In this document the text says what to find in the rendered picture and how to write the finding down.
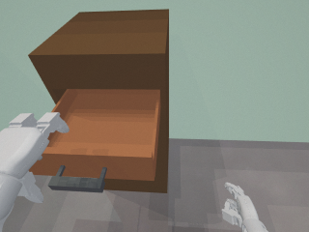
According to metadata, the left robot forearm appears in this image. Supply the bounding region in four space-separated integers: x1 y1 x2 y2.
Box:
0 173 23 232

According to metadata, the handle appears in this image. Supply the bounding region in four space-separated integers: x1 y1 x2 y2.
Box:
48 165 107 193

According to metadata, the left robot hand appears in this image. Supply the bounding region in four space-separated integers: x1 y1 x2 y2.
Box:
0 112 70 203

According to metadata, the drawer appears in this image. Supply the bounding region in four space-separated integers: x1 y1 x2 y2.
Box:
29 89 161 181

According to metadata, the cabinet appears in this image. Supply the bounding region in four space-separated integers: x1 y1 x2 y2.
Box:
28 9 169 193

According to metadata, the right robot forearm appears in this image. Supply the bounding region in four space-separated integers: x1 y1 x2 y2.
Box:
241 218 268 232

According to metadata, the right robot hand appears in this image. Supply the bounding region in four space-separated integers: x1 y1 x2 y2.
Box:
221 182 259 228

